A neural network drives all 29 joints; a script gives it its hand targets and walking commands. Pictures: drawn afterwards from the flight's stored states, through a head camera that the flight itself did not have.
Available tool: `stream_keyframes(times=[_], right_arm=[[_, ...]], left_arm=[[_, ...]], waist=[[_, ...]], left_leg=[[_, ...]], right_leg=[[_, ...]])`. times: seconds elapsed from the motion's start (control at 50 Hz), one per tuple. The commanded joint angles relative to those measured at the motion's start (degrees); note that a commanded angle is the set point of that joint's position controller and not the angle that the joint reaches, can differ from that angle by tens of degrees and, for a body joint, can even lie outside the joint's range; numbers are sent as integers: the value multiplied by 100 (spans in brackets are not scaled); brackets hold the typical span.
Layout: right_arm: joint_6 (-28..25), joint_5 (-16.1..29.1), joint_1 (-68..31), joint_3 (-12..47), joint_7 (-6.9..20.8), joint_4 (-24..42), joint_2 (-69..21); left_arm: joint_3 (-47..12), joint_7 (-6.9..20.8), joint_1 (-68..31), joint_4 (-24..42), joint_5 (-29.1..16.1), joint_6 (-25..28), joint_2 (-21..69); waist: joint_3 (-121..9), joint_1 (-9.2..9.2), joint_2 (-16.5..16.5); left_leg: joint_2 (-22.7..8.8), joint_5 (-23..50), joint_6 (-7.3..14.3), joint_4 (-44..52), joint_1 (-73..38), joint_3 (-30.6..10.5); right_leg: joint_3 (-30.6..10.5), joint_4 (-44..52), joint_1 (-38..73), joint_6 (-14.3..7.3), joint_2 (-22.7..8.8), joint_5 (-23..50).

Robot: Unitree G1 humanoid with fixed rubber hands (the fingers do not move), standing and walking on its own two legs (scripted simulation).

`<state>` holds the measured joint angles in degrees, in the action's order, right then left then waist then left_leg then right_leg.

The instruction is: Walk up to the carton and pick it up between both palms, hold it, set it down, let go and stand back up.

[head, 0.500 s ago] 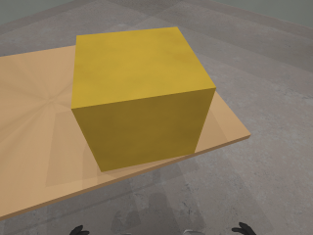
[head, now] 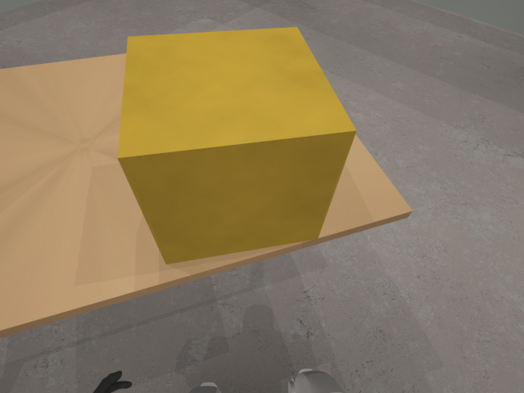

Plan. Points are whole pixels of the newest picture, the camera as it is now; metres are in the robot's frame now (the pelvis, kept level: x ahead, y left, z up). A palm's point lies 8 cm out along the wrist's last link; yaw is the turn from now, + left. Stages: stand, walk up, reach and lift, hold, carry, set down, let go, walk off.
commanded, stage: walk up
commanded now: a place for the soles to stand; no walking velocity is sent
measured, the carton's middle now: (231, 146) +0.48 +0.05 +0.09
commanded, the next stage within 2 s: none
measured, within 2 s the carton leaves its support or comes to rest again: neither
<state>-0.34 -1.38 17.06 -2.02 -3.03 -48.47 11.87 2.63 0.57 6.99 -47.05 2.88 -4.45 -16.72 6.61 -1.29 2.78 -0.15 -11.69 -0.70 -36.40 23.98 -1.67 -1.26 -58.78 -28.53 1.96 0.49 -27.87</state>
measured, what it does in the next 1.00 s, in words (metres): steps on the spot, turning left: right foot, then left foot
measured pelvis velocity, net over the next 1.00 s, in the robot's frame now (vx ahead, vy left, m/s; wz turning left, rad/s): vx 0.01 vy -0.08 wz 0.29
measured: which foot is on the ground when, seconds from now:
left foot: down 0.00-0.16, up 0.18-0.40, down 0.42-1.00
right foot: up 0.00-0.10, down 0.12-1.00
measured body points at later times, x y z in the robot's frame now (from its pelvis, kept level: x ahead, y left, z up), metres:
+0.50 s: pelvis +0.00 -0.07 +0.00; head +0.01 -0.07 +0.45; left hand +0.00 +0.17 -0.14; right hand +0.11 -0.28 -0.14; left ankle +0.00 +0.06 -0.72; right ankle -0.01 -0.17 -0.72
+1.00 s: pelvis +0.01 -0.08 +0.00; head +0.02 -0.06 +0.45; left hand -0.01 +0.17 -0.15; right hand +0.12 -0.30 -0.14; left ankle +0.00 +0.06 -0.72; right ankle -0.01 -0.17 -0.72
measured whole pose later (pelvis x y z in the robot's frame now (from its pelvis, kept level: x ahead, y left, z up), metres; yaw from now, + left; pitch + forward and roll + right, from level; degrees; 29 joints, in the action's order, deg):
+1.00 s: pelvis +0.01 -0.08 +0.00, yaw +17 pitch -2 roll -2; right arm 0.1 -1.0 16.4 1.1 -1.1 -54.1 12.2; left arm -1.1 -0.4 16.6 -53.1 1.6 0.0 -12.9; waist 2.9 -0.3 -1.3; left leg -0.1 -19.8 -1.1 -42.3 19.4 -7.2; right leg 13.7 -35.4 -8.5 -1.6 -1.3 -24.6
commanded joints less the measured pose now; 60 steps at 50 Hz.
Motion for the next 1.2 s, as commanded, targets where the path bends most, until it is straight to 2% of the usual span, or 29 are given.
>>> stream_keyframes(times=[0.0, 0.06, 0.1, 0.12, 0.14, 0.16, 0.18, 0.22, 0.24, 0.28, 0.34, 0.38, 0.42, 0.44, 0.46, 0.5, 0.56, 0.6, 0.66, 0.72, 0.82, 0.86, 0.92, 0.96, 1.0, 1.04, 1.12, 1.16, 1.18], right_arm=[[-139, -30, -46, -441, -55, 641, 1099], [-53, -77, -239, -418, 41, 742, 1108], [69, -113, -456, -364, 171, 766, 1107], [100, -114, -140, -265, 224, 718, 809], [101, -36, 87, -90, 236, 783, 322], [112, -35, -95, -160, 142, 854, 522], [137, -3, -103, -220, 120, 803, 713], [75, 27, 51, -246, 209, 527, 832], [9, -1, 353, -229, 256, 374, 740], [-89, -69, 349, -133, 299, 332, 476], [-158, -65, -17, -83, 318, 425, 367], [-225, -69, 156, -68, 276, 369, 309], [-292, -149, 633, -179, 188, 286, 733], [-275, -68, 635, -241, 170, 279, 978], [-197, 27, 623, -272, 196, 128, 1111], [-115, 40, 161, -138, 258, 99, 848], [-124, 19, -182, 81, 257, 221, 409], [-145, -33, -129, 130, 250, 167, 360], [-227, -29, 46, 109, 225, -3, 465], [-219, 24, 179, 67, 225, -106, 689], [-121, 78, 215, 25, 171, -153, 962], [-93, 90, 46, 53, 174, -163, 971], [-88, 43, -299, 199, 182, -56, 636], [-89, -19, -276, 227, 143, -19, 487], [-145, -18, -83, 225, 127, -99, 521], [-189, -2, 233, 148, 167, -209, 668], [-96, 77, 753, -46, 98, -367, 1235], [-73, 60, 591, -29, 57, -380, 1267], [-57, 54, 317, -11, 55, -323, 1256]], left_arm=[[34, 47, 131, 541, -26, 73, -282], [16, 69, 290, 568, -145, 144, -184], [50, 38, 1035, 342, -207, 269, -123], [113, -3, 1293, 268, -209, 342, -376], [242, -57, 1151, 374, -226, 376, -935], [360, -127, 736, 329, -279, 341, -1285], [329, -170, 324, 357, -258, 361, -1085], [106, -223, 9, 425, -160, 457, -433], [30, -247, 24, 431, -115, 521, -306], [7, -184, 365, 252, -125, 607, -231], [35, -120, 576, 65, -50, 613, -317], [12, -101, 688, -47, -29, 574, -411], [-132, -27, 939, -33, -52, 602, -167], [-249, -1, 1130, 42, -138, 616, 98], [-270, -63, 1103, 42, -139, 556, 193], [-217, -101, 1049, 29, -137, 573, -4], [-107, -64, 1242, -191, -197, 638, -471], [-94, -103, 1214, -276, -190, 607, -549], [-165, -94, 1171, -325, -133, 575, -471], [-205, -96, 1175, -315, -131, 532, -339], [-252, -94, 1210, -220, -122, 468, -233], [-228, -97, 1293, -243, -114, 490, -268], [-133, -142, 1568, -396, -128, 522, -565], [-90, -170, 1505, -469, -129, 500, -729], [-148, -143, 1262, -470, -113, 482, -676], [-226, -116, 1121, -441, -114, 442, -506], [-319, -96, 1018, -269, -129, 347, -232], [-303, -117, 1033, -227, -113, 386, -203], [-317, -117, 1239, -281, -141, 430, -175]], waist=[[-1234, -40, -1430], [-1306, -36, -1819], [-1300, 318, -1579], [-1347, 349, -731], [-1119, 258, 643], [-636, 307, 721], [-240, 226, 696], [236, 5, 244], [48, -74, 415], [-233, 37, 504], [-158, 193, 854], [-306, 58, 667], [-889, -63, -66], [-1111, 64, -609], [-903, 79, -731], [-487, 124, -746], [-299, 148, -150], [-48, 112, 12], [-230, 91, -48], [-443, 78, -333], [-398, 68, -656], [-400, 153, -843], [-424, 355, -245], [-305, 293, -117], [-274, 173, -279], [-335, 82, -416], [-345, -124, -1065], [-312, -73, -1228], [-387, 73, -1195]], left_leg=[[-1446, -926, 1227, 1548, -1164, -2267], [-1150, -1442, 999, 1333, -723, -1909], [-693, -1368, 619, 505, 241, -1428], [-207, -1566, 357, -444, 769, -1070], [521, -2331, -8, -1525, 1753, -441], [263, -2712, -55, -2263, 1569, -469], [-13, -2499, -49, -2890, 1074, -605], [39, -1773, -44, -2563, 1097, -753], [15, -1532, -26, -2163, 1190, -719], [-12, -1334, -19, -1500, 746, -471], [69, -1052, 39, -47, 147, -40], [107, 144, 138, 1163, -817, 86], [-527, 1835, 487, 992, -2347, -1099], [-1176, 1887, 906, 1001, -2585, -2104], [-1412, 756, 1290, 1049, -1627, -2322], [-965, -262, 976, 1051, -856, -1781], [-5, 204, 349, 13, -257, -469], [-10, -75, 229, -71, -39, -222], [-181, 1193, 341, 226, -787, -436], [-342, 1900, 560, 127, -996, -835], [-704, 783, 884, 604, -646, -1792], [-617, 638, 801, 616, -247, -1740], [14, 642, 309, -464, 517, -543], [-51, 30, 148, -476, 527, -154], [-193, 804, 260, -34, -233, -286], [-286, 2136, 488, 62, -875, -687], [-1337, 1329, 1461, 1136, -1376, -2802], [-1514, 933, 1496, 1373, -1329, -2895], [-1487, 849, 1388, 1331, -1208, -2679]], right_leg=[[-265, 124, -252, 132, -316, 2], [106, 1551, 651, 16, -181, -273], [295, 3126, 2113, -174, -47, 837], [-448, 3623, 2549, -273, -544, 842], [-2505, 4195, 2357, -536, -1938, -54], [-3292, 4676, 981, -1252, -2676, -1087], [-3408, 4905, 74, -1560, -2862, -1790], [-1837, 4539, 634, -1159, -2019, -338], [-1251, 4234, 1229, -926, -1703, 693], [-883, 3997, 1503, -820, -1473, 1286], [-503, 3821, 1787, -1009, -1330, 1401], [-134, 3315, 1605, -890, -1330, 2441], [249, 2343, 805, -491, -1038, 2831], [664, 1940, 272, -234, -575, 1649], [528, 2305, 807, -187, -532, 480], [226, 3026, 1345, -258, -608, 492], [-387, 3897, 1730, -561, -1176, 1139], [-539, 4068, 1809, -852, -1598, 1386], [288, 3489, 1630, -737, -1187, 2451], [714, 2968, 1564, -478, -743, 2132], [617, 2736, 1471, -384, -477, 994], [478, 2920, 1830, -438, -512, 944], [9, 3663, 2641, -770, -1277, 1612], [-191, 3799, 2625, -1099, -1893, 2288], [380, 3468, 2136, -992, -1649, 2679], [1083, 2750, 1700, -610, -910, 2448], [694, 1850, 695, -226, -197, 13], [481, 2035, 617, -260, -238, -535], [374, 2392, 816, -287, -296, -117]])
